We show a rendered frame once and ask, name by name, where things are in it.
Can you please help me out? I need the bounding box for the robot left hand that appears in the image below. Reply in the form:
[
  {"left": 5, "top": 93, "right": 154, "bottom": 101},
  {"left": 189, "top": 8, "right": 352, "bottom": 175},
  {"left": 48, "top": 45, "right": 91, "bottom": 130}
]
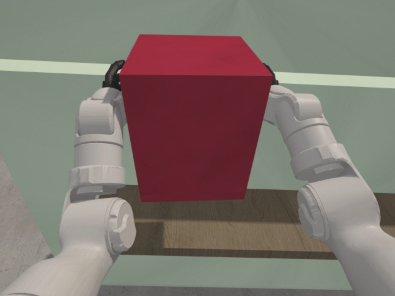
[{"left": 102, "top": 60, "right": 125, "bottom": 91}]

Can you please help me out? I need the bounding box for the carton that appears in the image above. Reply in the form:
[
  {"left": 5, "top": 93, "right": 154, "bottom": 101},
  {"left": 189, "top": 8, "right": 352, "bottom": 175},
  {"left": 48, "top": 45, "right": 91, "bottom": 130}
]
[{"left": 119, "top": 35, "right": 273, "bottom": 202}]

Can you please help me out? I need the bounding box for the robot right upper arm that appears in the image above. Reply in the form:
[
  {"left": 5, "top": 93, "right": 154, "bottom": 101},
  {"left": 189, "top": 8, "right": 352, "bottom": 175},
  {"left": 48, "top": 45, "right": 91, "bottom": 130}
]
[{"left": 297, "top": 175, "right": 395, "bottom": 296}]

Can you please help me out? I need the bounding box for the robot right hand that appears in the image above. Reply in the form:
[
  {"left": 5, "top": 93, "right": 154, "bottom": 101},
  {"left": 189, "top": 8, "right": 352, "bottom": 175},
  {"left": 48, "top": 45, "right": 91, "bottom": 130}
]
[{"left": 263, "top": 63, "right": 278, "bottom": 85}]

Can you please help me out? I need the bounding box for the table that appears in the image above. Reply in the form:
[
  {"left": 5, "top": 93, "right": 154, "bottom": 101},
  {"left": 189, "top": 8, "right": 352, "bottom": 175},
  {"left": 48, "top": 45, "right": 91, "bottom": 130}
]
[{"left": 99, "top": 185, "right": 395, "bottom": 260}]

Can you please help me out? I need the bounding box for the robot left upper arm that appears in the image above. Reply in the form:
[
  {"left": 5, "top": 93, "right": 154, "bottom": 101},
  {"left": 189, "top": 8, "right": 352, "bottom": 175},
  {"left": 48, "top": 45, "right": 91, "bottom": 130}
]
[{"left": 0, "top": 197, "right": 136, "bottom": 296}]

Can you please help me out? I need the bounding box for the right robot forearm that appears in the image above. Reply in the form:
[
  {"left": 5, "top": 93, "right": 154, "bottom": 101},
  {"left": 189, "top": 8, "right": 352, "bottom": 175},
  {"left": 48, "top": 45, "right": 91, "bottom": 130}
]
[{"left": 263, "top": 85, "right": 381, "bottom": 220}]

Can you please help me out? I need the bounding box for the left robot forearm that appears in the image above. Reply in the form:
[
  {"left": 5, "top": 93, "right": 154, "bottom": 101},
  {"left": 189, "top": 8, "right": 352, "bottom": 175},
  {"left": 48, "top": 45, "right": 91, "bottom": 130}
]
[{"left": 58, "top": 87, "right": 127, "bottom": 244}]

